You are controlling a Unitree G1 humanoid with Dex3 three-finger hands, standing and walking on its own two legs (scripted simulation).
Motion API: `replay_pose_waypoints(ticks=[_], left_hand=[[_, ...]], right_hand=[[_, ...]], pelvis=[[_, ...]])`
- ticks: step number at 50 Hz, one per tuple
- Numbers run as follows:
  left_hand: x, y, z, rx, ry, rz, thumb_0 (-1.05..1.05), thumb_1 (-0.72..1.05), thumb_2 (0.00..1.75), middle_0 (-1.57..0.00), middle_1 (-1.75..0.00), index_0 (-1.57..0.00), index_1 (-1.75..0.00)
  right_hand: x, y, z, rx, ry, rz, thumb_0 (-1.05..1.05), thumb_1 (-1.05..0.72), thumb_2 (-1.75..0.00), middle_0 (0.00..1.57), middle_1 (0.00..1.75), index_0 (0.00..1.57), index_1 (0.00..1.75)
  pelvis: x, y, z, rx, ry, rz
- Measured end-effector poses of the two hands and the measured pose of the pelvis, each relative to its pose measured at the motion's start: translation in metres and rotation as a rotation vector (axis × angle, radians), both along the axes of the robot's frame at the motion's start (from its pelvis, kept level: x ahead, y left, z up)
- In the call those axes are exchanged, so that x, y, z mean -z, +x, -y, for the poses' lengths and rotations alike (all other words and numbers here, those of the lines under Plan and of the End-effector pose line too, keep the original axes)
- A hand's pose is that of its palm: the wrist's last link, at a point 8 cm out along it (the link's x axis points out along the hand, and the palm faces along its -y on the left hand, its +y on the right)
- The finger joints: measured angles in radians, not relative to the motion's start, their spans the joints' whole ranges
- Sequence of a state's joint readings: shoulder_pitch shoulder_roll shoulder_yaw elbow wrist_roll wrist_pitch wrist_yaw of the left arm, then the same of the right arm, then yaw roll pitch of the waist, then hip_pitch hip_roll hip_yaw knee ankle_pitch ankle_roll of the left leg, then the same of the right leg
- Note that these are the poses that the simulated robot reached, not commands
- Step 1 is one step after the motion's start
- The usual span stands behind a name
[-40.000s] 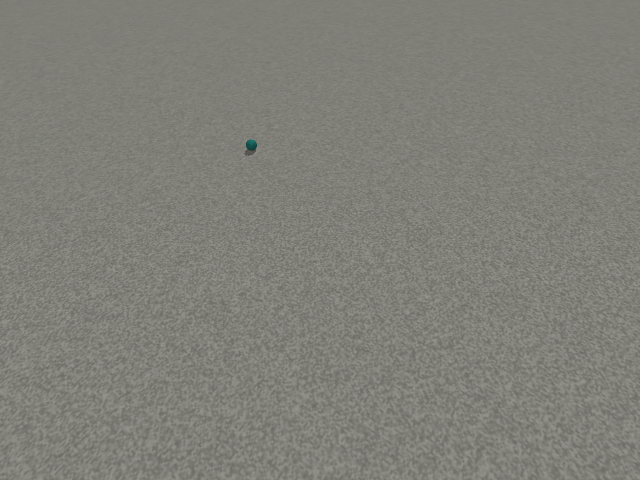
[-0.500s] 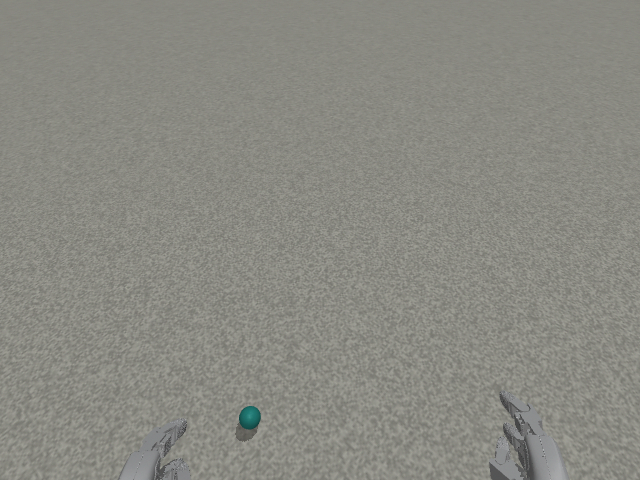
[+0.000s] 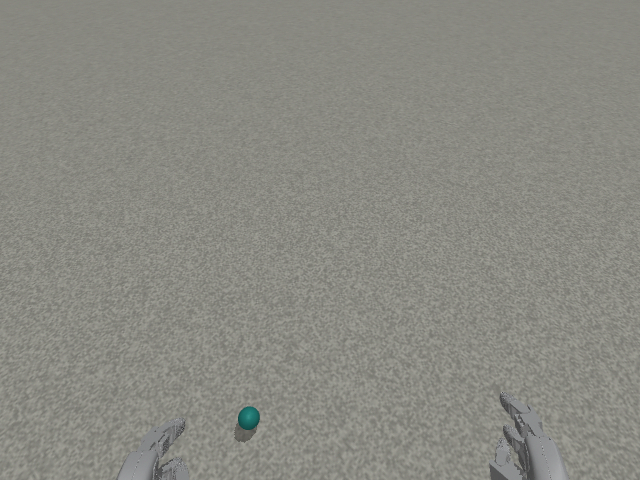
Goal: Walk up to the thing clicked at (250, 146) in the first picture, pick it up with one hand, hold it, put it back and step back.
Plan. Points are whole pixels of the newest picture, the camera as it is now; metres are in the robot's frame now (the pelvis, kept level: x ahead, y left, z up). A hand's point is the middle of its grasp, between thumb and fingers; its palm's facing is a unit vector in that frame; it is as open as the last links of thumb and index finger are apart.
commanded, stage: home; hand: left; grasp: from above
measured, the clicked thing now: (248, 418) +0.45 +0.24 -0.68
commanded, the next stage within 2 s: stand in 0.24 s
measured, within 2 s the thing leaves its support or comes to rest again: neither
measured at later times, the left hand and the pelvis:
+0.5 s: hand out of the picture +0.15 +0.21 -0.09, palm faces +0.01 -0.94 -0.33, open 7.4 cm; pelvis -0.01 +0.00 +0.02, yaw +0 degrees
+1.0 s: hand out of the picture +0.03 +0.24 -0.10, palm faces +0.05 -0.95 -0.32, open 7.4 cm; pelvis -0.01 +0.01 +0.06, yaw +0 degrees
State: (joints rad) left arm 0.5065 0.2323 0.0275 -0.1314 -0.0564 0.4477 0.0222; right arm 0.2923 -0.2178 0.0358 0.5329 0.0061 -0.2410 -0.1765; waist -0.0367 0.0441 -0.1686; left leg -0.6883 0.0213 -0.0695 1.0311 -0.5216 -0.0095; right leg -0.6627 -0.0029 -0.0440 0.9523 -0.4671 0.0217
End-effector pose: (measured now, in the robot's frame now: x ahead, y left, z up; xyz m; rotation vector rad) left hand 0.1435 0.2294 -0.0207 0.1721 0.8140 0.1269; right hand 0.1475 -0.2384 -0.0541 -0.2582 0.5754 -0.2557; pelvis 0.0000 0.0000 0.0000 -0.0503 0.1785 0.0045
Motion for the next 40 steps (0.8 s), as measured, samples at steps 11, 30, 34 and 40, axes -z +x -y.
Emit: replay_pose_waypoints(ticks=[11, 30, 34, 40], left_hand=[[0.0, -0.002, 0.001, 0.0, 0.002, -0.002, 0.01, 0.9, 0.9, -0.2, -0.3, -0.2, -0.3], [0.044, -0.041, -0.044, -0.026, 0.145, -0.173, 0.01, 0.9, 0.9, -0.2, -0.3, -0.2, -0.3], [0.049, -0.065, -0.052, -0.055, 0.141, -0.255, 0.01, 0.9, 0.9, -0.2, -0.3, -0.2, -0.3], [0.051, -0.092, -0.055, -0.091, 0.116, -0.343, 0.01, 0.9, 0.9, -0.2, -0.3, -0.2, -0.3]], right_hand=[[0.0, -0.002, 0.001, 0.0, 0.004, 0.003, 0.01, -0.9, -0.9, 0.2, 0.3, 0.2, 0.3], [0.02, -0.047, 0.034, -0.066, -0.002, -0.454, 0.01, -0.9, -0.9, 0.2, 0.3, 0.2, 0.3], [0.018, -0.064, 0.038, -0.025, 0.003, -0.51, 0.01, -0.9, -0.9, 0.2, 0.3, 0.2, 0.3], [0.015, -0.083, 0.032, 0.006, 0.019, -0.576, 0.01, -0.9, -0.9, 0.2, 0.3, 0.2, 0.3]], pelvis=[[0.0, -0.003, 0.001, 0.0, 0.001, 0.004], [-0.029, -0.011, 0.002, 0.004, 0.056, 0.165], [-0.036, -0.01, -0.001, 0.003, 0.051, 0.19], [-0.047, -0.01, -0.006, 0.0, 0.045, 0.221]])
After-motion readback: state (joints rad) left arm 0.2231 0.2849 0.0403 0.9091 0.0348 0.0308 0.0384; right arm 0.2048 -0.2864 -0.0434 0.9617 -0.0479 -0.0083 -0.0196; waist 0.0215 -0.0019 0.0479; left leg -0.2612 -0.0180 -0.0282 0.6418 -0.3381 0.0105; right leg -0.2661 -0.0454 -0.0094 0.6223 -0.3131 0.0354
